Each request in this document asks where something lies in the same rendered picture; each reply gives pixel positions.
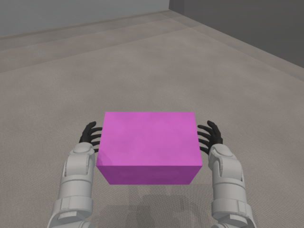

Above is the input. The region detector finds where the robot left hand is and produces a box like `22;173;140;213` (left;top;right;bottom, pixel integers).
79;121;102;153

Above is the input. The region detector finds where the carton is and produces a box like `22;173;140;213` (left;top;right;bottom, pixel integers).
96;112;203;185

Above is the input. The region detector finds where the right robot forearm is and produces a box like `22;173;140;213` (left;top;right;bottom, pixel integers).
208;144;257;228

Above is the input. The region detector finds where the robot right hand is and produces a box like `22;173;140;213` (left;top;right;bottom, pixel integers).
197;121;223;155

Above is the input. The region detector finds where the left robot forearm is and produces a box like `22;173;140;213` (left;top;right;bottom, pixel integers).
47;142;95;228

